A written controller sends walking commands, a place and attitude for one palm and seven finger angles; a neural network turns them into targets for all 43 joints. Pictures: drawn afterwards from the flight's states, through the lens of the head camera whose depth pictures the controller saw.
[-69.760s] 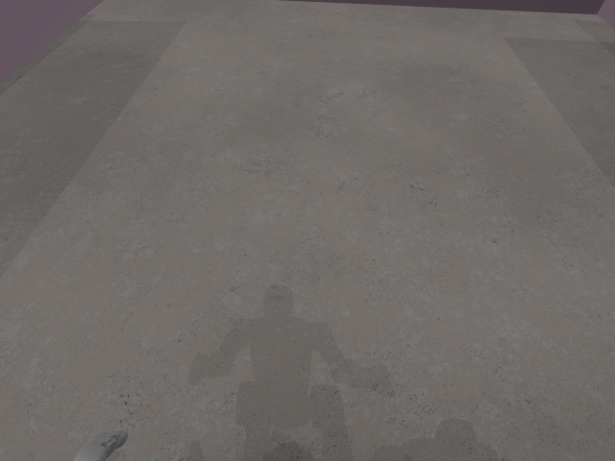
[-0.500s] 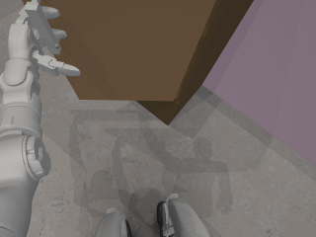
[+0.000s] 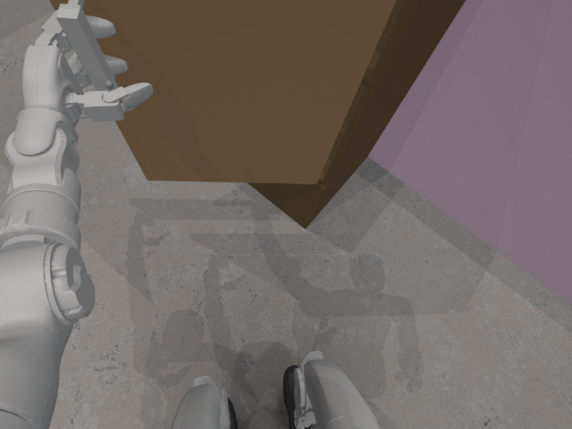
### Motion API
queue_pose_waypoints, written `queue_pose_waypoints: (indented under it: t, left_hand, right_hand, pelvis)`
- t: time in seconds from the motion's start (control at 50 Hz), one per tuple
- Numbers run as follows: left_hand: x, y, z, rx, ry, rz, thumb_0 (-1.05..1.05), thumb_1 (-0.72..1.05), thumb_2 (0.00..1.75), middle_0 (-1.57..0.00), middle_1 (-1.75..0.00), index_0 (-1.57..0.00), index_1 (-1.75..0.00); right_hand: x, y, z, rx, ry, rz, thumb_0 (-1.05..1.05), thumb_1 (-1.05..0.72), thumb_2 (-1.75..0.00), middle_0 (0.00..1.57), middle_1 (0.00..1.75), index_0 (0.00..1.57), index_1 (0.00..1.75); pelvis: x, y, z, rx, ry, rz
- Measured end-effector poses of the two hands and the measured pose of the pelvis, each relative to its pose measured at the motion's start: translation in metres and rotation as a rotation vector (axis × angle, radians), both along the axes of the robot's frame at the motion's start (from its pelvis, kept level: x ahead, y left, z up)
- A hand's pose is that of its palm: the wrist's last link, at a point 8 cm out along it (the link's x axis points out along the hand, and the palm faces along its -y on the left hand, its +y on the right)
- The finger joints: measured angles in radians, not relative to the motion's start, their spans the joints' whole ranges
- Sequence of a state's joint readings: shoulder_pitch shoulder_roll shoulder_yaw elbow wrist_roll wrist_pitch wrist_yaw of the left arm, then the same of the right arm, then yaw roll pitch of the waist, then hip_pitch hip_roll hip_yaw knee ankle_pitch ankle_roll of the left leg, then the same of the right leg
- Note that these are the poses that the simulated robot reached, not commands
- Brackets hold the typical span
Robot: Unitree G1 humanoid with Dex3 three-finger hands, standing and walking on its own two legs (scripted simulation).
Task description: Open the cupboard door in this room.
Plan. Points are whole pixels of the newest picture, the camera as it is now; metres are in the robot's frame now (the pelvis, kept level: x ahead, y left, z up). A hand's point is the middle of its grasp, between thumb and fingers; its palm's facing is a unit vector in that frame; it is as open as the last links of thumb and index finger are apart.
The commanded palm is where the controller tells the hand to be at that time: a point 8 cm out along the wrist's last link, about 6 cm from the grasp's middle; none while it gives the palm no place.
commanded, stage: close the thumb around the handle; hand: left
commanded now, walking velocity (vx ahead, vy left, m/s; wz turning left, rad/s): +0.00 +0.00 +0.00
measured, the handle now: (94, 44) +0.61 +0.18 +0.08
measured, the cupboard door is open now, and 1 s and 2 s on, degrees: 41 60 83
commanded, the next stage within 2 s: pull the door open along its arc in 0.32 s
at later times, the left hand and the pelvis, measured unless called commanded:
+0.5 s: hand (110, 83) +0.55 +0.16 +0.07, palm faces -0.05 -1.00 -0.03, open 5.7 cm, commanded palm +0.52 +0.20 +0.07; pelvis +0.00 +0.00 +0.00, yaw +0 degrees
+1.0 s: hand (129, 169) +0.43 +0.13 +0.07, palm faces +0.04 -1.00 +0.05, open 6.0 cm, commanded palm +0.37 +0.19 +0.07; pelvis +0.02 +0.00 +0.03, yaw -1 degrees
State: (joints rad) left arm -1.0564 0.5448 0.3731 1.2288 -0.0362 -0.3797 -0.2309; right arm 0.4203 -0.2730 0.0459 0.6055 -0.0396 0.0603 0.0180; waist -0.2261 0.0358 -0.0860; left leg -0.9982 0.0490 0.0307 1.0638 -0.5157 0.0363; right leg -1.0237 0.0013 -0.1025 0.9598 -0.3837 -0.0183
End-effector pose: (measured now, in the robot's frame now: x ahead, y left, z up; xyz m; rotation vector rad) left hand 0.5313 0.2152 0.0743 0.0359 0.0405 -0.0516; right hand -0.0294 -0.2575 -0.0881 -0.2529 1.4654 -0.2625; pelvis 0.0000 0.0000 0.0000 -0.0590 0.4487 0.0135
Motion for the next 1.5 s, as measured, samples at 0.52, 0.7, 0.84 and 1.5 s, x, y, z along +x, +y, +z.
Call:
queue_pose_waypoints:
  t: [0.52, 0.7, 0.84, 1.5]
  left_hand:
    - [0.003, -0.001, -0.001, -0.001, 0.006, 0.000, 0.01, 0.74, 0.81, -0.37, -1.35, -0.35, -1.35]
    - [-0.012, -0.001, -0.002, -0.010, 0.001, -0.009, 0.01, 0.75, 0.78, -0.36, -1.34, -0.35, -1.35]
    - [-0.051, -0.004, -0.003, -0.017, -0.011, -0.025, 0.01, 0.73, 0.75, -0.35, -1.34, -0.35, -1.35]
    - [-0.258, -0.127, 0.001, -0.021, -0.031, 0.440, 0.02, 0.67, 0.76, -0.34, -1.31, -0.35, -1.33]
  right_hand:
    - [0.002, 0.002, -0.002, 0.013, 0.006, -0.011, 0.00, -0.91, -0.90, 0.20, 0.30, 0.20, 0.30]
    - [0.014, 0.001, 0.004, 0.023, -0.039, -0.031, 0.00, -0.91, -0.90, 0.20, 0.30, 0.20, 0.30]
    - [0.046, 0.001, 0.010, 0.045, -0.135, -0.023, 0.00, -0.91, -0.90, 0.20, 0.30, 0.20, 0.30]
    - [0.217, 0.018, 0.016, 0.182, -0.603, 0.293, 0.00, -0.91, -0.90, 0.20, 0.30, 0.20, 0.30]
  pelvis:
    - [0.004, -0.003, 0.000, 0.001, 0.005, -0.004]
    - [0.010, -0.002, 0.008, 0.009, -0.014, -0.026]
    - [0.019, -0.002, 0.018, 0.017, -0.048, -0.034]
    - [0.009, -0.041, 0.024, 0.075, -0.240, 0.033]
